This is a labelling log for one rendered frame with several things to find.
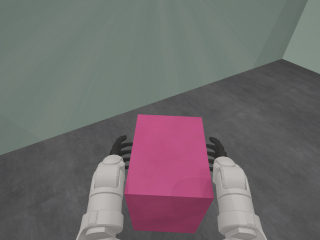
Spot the right robot hand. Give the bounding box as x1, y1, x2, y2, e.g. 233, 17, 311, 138
206, 136, 227, 172

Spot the robot right forearm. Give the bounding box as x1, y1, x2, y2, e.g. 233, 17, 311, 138
212, 156, 267, 240

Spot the carton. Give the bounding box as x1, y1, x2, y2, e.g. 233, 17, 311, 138
124, 114, 214, 234

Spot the robot left forearm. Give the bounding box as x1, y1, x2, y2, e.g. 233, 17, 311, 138
76, 154, 125, 240

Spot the left robot hand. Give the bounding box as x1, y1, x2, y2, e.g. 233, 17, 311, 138
109, 135, 133, 170

